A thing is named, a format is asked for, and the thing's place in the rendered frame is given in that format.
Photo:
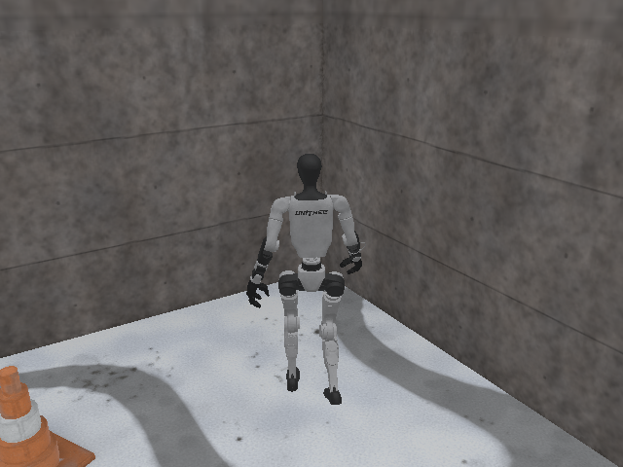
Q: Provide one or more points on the right robot upper arm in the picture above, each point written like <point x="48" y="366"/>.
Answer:
<point x="341" y="205"/>

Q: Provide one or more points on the right robot foot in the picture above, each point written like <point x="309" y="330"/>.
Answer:
<point x="333" y="397"/>

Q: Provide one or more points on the robot right hand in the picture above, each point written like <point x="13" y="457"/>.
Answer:
<point x="347" y="261"/>

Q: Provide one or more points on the right robot forearm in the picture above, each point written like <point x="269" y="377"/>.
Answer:
<point x="354" y="250"/>

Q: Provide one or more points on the left robot forearm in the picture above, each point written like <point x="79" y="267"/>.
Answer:
<point x="262" y="263"/>

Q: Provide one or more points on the left robot upper arm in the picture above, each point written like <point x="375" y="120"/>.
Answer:
<point x="280" y="206"/>

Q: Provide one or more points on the humanoid robot torso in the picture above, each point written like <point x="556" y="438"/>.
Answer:
<point x="311" y="225"/>

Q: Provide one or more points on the robot left hand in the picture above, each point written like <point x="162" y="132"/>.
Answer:
<point x="251" y="292"/>

